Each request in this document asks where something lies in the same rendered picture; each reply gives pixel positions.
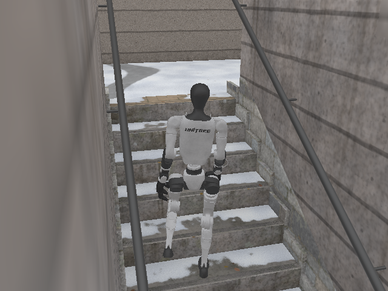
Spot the robot left thigh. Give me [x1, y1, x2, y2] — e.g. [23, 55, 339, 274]
[169, 173, 184, 212]

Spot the robot right forearm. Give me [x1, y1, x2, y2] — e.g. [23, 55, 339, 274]
[213, 151, 226, 175]

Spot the right robot upper arm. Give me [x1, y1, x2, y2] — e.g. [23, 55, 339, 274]
[213, 118, 228, 160]

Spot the left robot upper arm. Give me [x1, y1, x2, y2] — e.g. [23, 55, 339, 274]
[165, 116, 182, 159]

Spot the robot head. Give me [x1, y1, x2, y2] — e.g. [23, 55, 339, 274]
[185, 83, 211, 121]

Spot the robot left forearm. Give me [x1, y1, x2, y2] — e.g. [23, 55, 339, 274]
[158, 148, 173, 183]

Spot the robot right hand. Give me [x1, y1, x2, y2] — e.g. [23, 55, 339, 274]
[205, 171, 221, 181]

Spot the robot left hand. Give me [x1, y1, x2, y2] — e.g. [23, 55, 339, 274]
[156, 181, 170, 201]

